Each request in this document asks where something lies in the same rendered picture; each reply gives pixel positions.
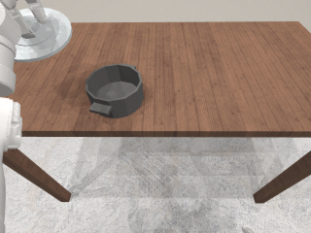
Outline lid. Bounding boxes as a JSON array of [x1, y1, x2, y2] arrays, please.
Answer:
[[15, 7, 73, 63]]

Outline robot left hand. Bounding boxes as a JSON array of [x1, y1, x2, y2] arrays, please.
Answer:
[[12, 0, 47, 39]]

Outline robot left forearm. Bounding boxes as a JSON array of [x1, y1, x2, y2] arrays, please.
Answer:
[[0, 0, 21, 97]]

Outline knob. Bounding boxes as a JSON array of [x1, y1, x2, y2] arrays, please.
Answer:
[[23, 16, 40, 33]]

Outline table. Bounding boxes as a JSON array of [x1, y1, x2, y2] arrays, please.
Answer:
[[0, 21, 311, 204]]

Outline robot left upper arm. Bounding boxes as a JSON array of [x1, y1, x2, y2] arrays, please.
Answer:
[[0, 97, 22, 233]]

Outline pot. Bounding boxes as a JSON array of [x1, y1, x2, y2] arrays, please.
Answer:
[[86, 63, 144, 118]]

